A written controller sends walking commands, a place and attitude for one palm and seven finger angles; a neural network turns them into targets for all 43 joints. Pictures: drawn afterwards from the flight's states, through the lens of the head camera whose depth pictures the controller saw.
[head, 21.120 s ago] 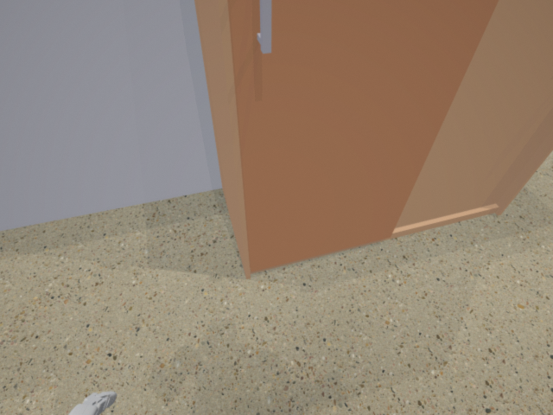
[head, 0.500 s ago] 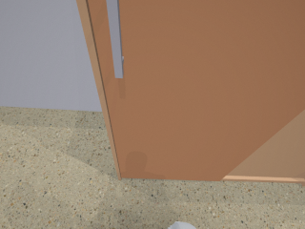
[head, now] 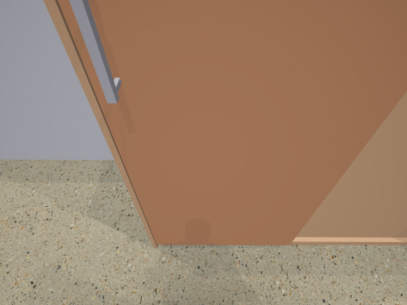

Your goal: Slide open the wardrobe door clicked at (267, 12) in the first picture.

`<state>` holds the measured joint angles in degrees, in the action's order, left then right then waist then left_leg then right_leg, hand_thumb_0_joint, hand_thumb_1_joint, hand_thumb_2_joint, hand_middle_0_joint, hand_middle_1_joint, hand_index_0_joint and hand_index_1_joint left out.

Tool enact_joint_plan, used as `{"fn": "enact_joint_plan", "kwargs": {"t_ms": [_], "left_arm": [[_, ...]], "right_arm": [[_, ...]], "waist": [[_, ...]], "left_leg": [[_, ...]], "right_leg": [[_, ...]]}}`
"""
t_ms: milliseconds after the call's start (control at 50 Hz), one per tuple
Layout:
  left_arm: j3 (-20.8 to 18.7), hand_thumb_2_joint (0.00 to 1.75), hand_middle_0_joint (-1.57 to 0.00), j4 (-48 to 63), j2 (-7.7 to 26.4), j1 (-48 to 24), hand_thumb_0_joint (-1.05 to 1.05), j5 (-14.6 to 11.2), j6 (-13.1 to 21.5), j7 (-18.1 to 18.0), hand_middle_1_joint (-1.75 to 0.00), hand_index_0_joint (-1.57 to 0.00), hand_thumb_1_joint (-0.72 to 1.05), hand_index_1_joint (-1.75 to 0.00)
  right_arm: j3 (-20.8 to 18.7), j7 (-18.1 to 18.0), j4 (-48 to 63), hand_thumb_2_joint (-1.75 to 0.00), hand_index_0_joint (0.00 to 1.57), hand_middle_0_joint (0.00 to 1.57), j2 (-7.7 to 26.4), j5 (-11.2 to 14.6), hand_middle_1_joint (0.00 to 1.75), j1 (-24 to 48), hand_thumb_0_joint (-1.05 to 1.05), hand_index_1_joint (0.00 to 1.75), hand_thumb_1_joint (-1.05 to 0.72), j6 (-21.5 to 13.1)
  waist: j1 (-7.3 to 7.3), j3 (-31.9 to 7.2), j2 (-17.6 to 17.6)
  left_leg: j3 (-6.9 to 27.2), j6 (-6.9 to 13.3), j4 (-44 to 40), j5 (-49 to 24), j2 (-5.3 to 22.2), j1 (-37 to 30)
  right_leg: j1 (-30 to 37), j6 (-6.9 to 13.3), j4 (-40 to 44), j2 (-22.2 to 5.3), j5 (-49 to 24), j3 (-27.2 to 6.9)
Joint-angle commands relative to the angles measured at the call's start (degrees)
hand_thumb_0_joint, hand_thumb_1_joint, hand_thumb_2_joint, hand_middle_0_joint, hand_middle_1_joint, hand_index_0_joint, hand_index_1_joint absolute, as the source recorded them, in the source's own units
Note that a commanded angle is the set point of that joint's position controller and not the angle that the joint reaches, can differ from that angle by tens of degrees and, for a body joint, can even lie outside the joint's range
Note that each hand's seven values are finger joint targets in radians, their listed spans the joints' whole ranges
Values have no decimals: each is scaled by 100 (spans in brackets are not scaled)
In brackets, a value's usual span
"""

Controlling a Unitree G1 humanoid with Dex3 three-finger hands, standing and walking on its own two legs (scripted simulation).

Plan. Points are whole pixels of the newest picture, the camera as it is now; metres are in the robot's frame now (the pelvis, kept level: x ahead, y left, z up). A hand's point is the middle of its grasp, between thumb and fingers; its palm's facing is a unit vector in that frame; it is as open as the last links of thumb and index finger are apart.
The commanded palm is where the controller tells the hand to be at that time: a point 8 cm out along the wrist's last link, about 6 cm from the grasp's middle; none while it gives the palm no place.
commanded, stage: come to a stop and stand still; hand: left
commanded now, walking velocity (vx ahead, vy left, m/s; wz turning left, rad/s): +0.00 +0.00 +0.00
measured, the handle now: (101, 49) +0.45 +0.19 +0.27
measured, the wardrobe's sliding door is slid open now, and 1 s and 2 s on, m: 0.00 0.00 0.00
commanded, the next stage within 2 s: look again from close up in 1.48 s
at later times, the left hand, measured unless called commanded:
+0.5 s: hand out of the picture -0.07 +0.14 -0.17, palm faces +0.06 -0.99 -0.15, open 7.3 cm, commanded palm none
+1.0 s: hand out of the picture -0.03 +0.20 -0.17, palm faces +0.02 -0.98 -0.19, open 7.3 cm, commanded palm none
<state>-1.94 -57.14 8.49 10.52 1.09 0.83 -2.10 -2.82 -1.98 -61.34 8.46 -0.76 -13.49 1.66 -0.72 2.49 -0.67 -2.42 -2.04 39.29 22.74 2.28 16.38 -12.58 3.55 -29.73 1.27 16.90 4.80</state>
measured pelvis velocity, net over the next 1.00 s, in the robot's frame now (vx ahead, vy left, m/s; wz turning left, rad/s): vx -0.05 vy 0.03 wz -0.02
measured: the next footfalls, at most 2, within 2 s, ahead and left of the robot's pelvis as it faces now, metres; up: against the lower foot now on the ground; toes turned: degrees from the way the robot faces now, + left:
left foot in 0.04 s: +0.03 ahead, +0.12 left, +0.00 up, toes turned +2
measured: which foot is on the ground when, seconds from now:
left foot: up 0.00-0.02, down 0.04-1.00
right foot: down 0.00-1.00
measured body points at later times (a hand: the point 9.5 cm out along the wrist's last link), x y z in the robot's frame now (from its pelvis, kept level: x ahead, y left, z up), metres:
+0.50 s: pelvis -0.02 -0.01 +0.01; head -0.01 -0.01 +0.46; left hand -0.07 +0.19 -0.15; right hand -0.04 -0.22 -0.15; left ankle -0.01 +0.12 -0.73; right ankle -0.01 -0.08 -0.73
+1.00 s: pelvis -0.05 +0.03 +0.00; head -0.09 +0.04 +0.45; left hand -0.03 +0.26 -0.16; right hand -0.05 -0.19 -0.15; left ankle -0.01 +0.12 -0.73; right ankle -0.01 -0.08 -0.73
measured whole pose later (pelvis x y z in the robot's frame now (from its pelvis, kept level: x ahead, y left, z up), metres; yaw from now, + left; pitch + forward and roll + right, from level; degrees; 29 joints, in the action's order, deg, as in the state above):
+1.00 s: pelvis -0.05 +0.03 +0.00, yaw -1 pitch -3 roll -1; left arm -0.2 -60.2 8.8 18.8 1.2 0.7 -2.4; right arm -0.6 -1.1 -59.0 7.9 -1.4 -20.3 0.0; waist -0.8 -2.0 -0.1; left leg -3.3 2.6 29.8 13.1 -0.8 13.9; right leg -13.9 1.3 -29.0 0.1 13.4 2.9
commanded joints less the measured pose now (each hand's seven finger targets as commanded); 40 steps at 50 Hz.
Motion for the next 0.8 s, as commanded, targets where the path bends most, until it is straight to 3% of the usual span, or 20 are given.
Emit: {"fn": "enact_joint_plan", "kwargs": {"t_ms": [0, 40, 60, 80, 140, 160, 200, 340, 500, 620, 640, 660, 680, 700, 720, 740, 780], "left_arm": [[-62, 90, -20, 63, 577, 377, 0, -58, 15, 4, -30, -20, 90, -30], [-10, 90, -20, -11, 395, 486, 0, -74, 14, 18, -30, -20, 90, -30], [3, 90, -20, -72, 350, 576, 0, -38, 14, 10, -30, -20, 90, -30], [11, 90, -20, -164, 431, 511, 0, -52, 5, 18, -30, -20, 90, -30], [70, 90, -20, -359, 472, 685, 0, -55, 6, 47, -30, -20, 90, -30], [86, 90, -20, -404, 482, 758, 0, -42, 22, 49, -30, -20, 90, -30], [119, 90, -20, -487, 469, 798, 0, -53, 22, 55, -30, -20, 90, -30], [124, 90, -20, -563, 451, 993, 0, -50, 46, 51, -30, -20, 90, -30], [128, 90, -20, -637, 338, 1245, 0, -63, 94, 20, -30, -20, 90, -30], [127, 90, -20, -665, 257, 1319, 0, -65, 94, 2, -30, -20, 90, -30], [170, 90, -20, -808, 441, 1625, 0, 42, 295, -231, -30, -20, 90, -30], [90, 90, -20, -749, 843, 1633, 0, 24, 369, -225, -30, -20, 90, -30], [44, 90, -20, -572, 797, 1638, 0, -22, 335, -215, -30, -20, 90, -30], [86, 90, -20, -541, 635, 1590, 0, -51, 278, -217, -30, -20, 90, -30], [114, 90, -20, -536, 536, 1530, 0, -67, 249, -206, -30, -20, 90, -30], [129, 90, -20, -463, 505, 1368, 0, -66, 236, -172, -30, -20, 90, -30], [142, 90, -20, -328, 410, 999, 0, -32, 161, -134, -30, -20, 90, -30]], "right_arm": [[87, 7, -33, -90, 20, 20, 178, 9, 30, -648, 0, 30, -90, -165], [99, -31, -52, -90, 20, 20, 431, -24, 30, -477, 0, 30, -90, -239], [101, -38, -49, -90, 20, 20, 410, -24, 30, -344, 0, 30, -90, -246], [145, -39, -73, -90, 20, 20, 384, -13, 30, -232, 0, 30, -90, -261], [204, -42, -74, -90, 20, 20, 394, -2, 30, -141, 0, 30, -90, -257], [207, -44, -89, -90, 20, 20, 371, 7, 30, -193, 0, 30, -90, -262], [222, -39, -110, -90, 20, 20, 401, 6, 30, -275, 0, 30, -90, -229], [241, 2, -209, -90, 20, 20, 385, -17, 30, -566, 0, 30, -90, -192], [297, -8, -341, -90, 20, 20, 213, -10, 30, -854, 0, 30, -90, -253], [308, -14, -413, -90, 20, 20, 95, -14, 30, -1064, 0, 30, -90, -263], [270, 60, -70, -90, 20, 20, 428, 16, 30, -191, 0, 30, -90, -387], [294, 20, 200, -90, 20, 20, 234, 57, 30, -575, 0, 30, -90, -401], [255, -13, 192, -90, 20, 20, 44, 58, 30, -1011, 0, 30, -90, -385], [235, -30, 202, -90, 20, 20, 46, 75, 30, -1045, 0, 30, -90, -375], [235, -29, 186, -90, 20, 20, 95, 76, 30, -973, 0, 30, -90, -345], [207, -18, 189, -90, 20, 20, 130, 77, 30, -1022, 0, 30, -90, -289], [199, 24, 192, -90, 20, 20, 193, 13, 30, -1007, 0, 30, -90, -242]], "waist": [[-57, -113, 317], [89, -170, -187], [125, -176, -236], [127, -91, -704], [167, 239, -475], [165, 269, -296], [118, 375, -31], [58, 396, 347], [103, 273, 96], [112, 381, 131], [349, 326, -142], [-28, -275, 70], [-20, -900, 240], [-56, -1224, 431], [-21, -1191, 702], [-73, -968, 1016], [-119, 84, 638]], "left_leg": [[107, 99, -1746, -1217, 130, -1048], [501, 306, -1694, -2371, 658, -986], [446, 319, -1655, -2422, 683, -940], [478, 325, -1821, -2376, 634, -780], [488, 293, -2119, -1480, 545, -538], [440, 288, -2128, -1465, 530, -629], [423, 265, -2185, -1049, 447, -616], [305, 259, -2114, -798, 270, -688], [313, 245, -2122, -980, 284, -509], [299, 241, -2086, -1017, 287, -381], [-25, 91, -783, -1108, 257, 2], [-2, 116, -656, -1009, 40, -43], [26, 212, -686, -434, -19, -58], [0, 214, -781, -537, -44, -134], [38, 214, -851, -682, 5, -269], [117, 229, -913, -678, 25, -412], [228, 249, -1124, -785, 123, -519]], "right_leg": [[-283, 226, 714, -997, -1671, -1090], [-77, -98, 738, -653, -1484, -862], [50, -143, 794, -648, -1462, -878], [252, -175, 788, -693, -1449, -789], [286, -164, 1087, -696, -1034, -851], [287, -160, 1157, -714, -1122, -857], [132, -156, 1359, -737, -630, -917], [-190, -142, 1729, -770, 476, -1064], [37, -80, 1549, -771, 47, -998], [-5, -59, 1465, -765, -2, -952], [129, -405, 1104, -1144, -3511, -1376], [963, -330, 648, -1523, -6671, -1299], [1494, -249, 266, -1589, -6930, -1257], [1606, -11, 143, -1436, -6612, -1003], [1408, 89, 251, -1353, -5682, -939], [918, 122, 551, -1301, -3981, -1026], [-409, 136, 1099, -1069, -697, -1083]]}}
